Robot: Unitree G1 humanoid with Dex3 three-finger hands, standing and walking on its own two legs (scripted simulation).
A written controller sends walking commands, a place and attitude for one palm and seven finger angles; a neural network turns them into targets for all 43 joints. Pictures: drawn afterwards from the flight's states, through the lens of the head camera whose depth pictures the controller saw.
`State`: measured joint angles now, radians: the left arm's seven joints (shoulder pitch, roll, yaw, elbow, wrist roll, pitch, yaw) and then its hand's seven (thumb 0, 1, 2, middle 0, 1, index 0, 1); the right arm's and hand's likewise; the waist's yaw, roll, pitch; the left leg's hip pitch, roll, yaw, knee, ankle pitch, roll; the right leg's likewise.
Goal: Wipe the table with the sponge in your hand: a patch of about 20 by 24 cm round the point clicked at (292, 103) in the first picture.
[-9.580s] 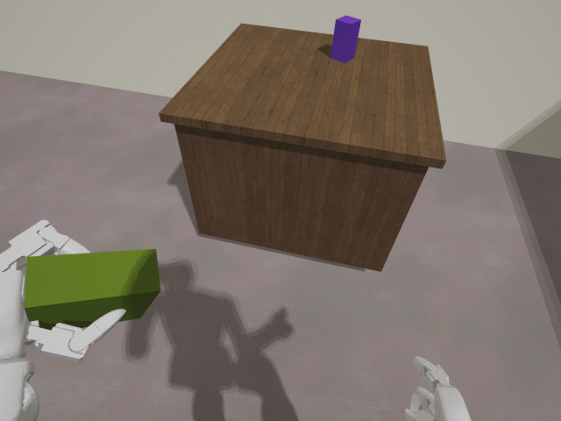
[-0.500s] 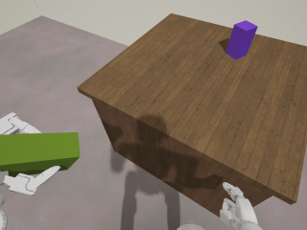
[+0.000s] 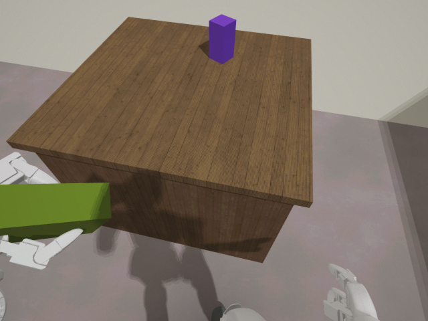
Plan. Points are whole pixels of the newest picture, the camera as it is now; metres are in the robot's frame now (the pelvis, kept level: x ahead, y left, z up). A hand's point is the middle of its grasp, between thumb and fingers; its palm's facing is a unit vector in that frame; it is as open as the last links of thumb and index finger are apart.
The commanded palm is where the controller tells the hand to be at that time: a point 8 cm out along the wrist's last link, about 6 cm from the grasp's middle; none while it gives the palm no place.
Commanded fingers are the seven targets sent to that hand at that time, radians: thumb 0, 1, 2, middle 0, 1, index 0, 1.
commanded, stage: turn to face it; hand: left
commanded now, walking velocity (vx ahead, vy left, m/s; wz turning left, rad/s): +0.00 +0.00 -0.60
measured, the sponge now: (70, 212) +0.23 +0.21 +0.15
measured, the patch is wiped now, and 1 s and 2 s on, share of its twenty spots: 0.00 0.00 0.00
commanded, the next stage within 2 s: come to a stop and stand still in 0.82 s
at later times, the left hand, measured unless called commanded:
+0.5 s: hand (159, 204) +0.23 +0.09 +0.18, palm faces +0.03 -0.85 -0.52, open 9.2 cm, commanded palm +0.19 +0.16 +0.19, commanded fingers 0.00 0.10 1.30 -1.20 -1.60 -1.20 -1.60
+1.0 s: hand (250, 251) +0.18 -0.02 +0.18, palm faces -0.16 -0.84 -0.52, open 9.2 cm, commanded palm +0.16 +0.06 +0.19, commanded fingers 0.00 0.10 1.30 -1.20 -1.60 -1.20 -1.60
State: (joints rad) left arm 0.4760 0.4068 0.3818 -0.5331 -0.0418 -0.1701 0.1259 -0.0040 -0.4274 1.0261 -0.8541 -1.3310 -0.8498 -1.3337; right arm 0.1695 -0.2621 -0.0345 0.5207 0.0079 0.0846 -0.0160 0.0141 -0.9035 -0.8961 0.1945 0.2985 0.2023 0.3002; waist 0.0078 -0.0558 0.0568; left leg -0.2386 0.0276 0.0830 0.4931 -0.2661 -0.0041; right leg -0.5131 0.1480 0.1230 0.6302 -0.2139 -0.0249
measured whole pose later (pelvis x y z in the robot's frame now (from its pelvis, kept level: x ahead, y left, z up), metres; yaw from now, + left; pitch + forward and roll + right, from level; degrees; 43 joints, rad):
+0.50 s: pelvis -0.05 -0.06 +0.00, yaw -19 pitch +1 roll +2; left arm 0.56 0.46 0.42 -0.65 -0.05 -0.21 0.15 0.00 -0.43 1.02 -0.85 -1.33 -0.85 -1.33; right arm 0.14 -0.24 -0.02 0.54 0.01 0.06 0.00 0.01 -0.90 -0.90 0.20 0.30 0.20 0.30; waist -0.01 -0.04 0.11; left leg -0.34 0.02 0.04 0.68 -0.42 -0.07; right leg -0.39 0.10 0.09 0.53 -0.15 -0.07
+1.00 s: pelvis -0.12 -0.10 +0.01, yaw -32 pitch +1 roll +2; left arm 0.55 0.42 0.39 -0.58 -0.04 -0.22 0.14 0.00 -0.42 1.02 -0.85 -1.32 -0.85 -1.33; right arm 0.17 -0.19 0.00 0.59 0.00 0.00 -0.03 0.02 -0.90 -0.90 0.20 0.30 0.21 0.30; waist -0.03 -0.01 0.10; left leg -0.41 0.04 0.04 0.92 -0.45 -0.05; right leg -0.34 0.04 -0.02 0.52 -0.20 -0.09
